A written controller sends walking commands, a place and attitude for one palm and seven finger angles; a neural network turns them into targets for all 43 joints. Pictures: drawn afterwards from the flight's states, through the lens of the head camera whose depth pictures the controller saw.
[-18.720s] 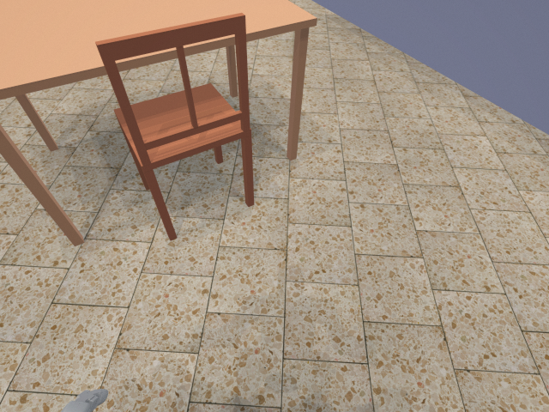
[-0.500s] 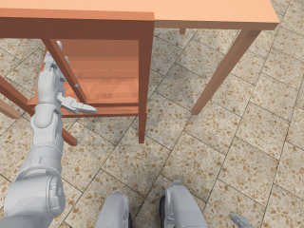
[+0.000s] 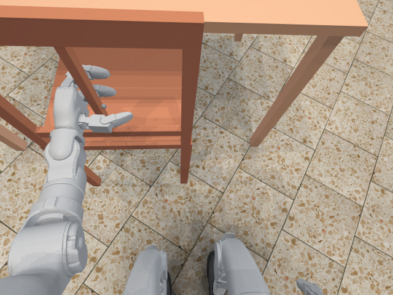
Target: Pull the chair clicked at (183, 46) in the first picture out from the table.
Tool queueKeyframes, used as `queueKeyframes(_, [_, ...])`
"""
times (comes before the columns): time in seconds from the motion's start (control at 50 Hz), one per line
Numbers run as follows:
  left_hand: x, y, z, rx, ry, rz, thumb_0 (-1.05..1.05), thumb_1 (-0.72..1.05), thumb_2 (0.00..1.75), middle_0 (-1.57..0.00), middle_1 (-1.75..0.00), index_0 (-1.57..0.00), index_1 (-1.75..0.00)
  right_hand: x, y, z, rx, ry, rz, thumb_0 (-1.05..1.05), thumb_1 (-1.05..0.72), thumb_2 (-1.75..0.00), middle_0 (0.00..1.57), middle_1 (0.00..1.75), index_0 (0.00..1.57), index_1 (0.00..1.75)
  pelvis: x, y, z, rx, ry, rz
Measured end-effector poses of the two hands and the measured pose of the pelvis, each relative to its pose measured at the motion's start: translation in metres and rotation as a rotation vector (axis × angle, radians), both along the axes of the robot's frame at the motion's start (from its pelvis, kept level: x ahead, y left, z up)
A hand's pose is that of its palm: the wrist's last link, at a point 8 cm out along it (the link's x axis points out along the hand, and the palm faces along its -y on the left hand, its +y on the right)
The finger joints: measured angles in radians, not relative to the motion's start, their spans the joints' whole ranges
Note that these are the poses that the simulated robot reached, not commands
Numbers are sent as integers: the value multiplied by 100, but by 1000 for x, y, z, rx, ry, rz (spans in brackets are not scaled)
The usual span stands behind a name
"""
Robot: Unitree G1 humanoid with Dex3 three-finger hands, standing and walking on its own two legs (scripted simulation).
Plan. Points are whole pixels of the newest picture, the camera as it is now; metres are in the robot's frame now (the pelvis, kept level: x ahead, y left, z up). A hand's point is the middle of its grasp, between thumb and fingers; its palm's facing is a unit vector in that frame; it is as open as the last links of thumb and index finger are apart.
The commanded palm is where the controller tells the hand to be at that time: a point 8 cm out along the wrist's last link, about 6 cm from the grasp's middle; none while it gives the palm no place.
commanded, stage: hook a spindle and tug to test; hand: left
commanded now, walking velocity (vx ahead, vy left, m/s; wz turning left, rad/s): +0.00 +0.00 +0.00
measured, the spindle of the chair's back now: (91, 96) +0.50 +0.19 +0.02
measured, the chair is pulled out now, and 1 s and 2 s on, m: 0.00 0.04 0.17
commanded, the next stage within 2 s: step backward, pulling the chair out in 0.88 s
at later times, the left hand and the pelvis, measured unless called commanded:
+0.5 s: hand (103, 109) +0.47 +0.17 +0.02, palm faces -0.01 -1.00 -0.02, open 4.8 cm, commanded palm +0.43 +0.21 +0.03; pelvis +0.01 +0.00 +0.01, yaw -1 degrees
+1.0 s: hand (105, 122) +0.44 +0.16 +0.02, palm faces +0.00 -1.00 -0.03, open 4.8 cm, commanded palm +0.42 +0.21 +0.03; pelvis +0.02 +0.00 +0.01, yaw +0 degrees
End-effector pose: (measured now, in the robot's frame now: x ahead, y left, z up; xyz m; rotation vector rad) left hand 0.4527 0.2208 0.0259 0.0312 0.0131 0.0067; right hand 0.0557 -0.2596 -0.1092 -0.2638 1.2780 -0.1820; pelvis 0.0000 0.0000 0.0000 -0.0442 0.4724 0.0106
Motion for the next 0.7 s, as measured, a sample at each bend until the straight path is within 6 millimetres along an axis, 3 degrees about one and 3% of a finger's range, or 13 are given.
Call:
queueKeyframes(0.14, [0,0,0,-4,5,0,0,32,65,-49,-140,-46,-140,-1,0,3,0,7,-10,0,-91,-89,21,30,20,30,3,0,2,-1,1,-3])
queueKeyframes(0.34, [0,1,1,-6,9,-3,1,77,85,-49,-144,-47,-144,5,1,7,-1,-6,-16,0,-91,-89,21,30,20,30,7,2,5,-3,-1,-6])
queueKeyframes(0.7, [-21,-2,0,-9,5,-17,1,81,83,-47,-145,-45,-145,38,8,12,24,-70,-1,0,-91,-89,21,30,20,30,20,5,12,-1,-5,-10])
